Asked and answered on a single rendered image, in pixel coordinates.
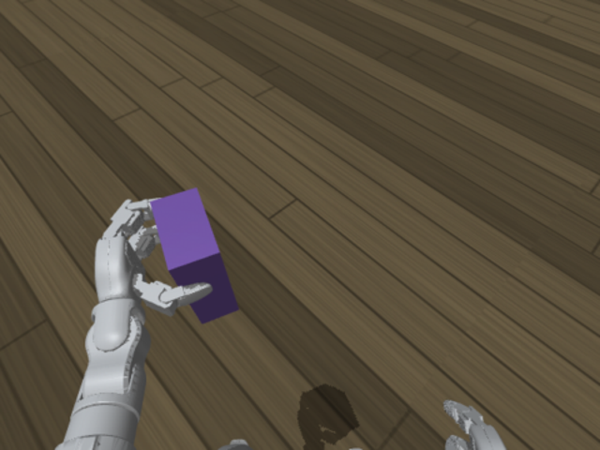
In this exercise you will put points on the carton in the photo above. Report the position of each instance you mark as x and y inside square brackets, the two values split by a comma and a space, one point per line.
[191, 252]

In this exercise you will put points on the left robot arm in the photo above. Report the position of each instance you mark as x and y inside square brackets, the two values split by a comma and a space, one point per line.
[109, 404]

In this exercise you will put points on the left robot hand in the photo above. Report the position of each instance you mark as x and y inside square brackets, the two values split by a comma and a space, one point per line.
[119, 271]

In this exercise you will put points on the right robot hand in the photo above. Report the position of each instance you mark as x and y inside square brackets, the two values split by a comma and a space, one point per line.
[482, 436]

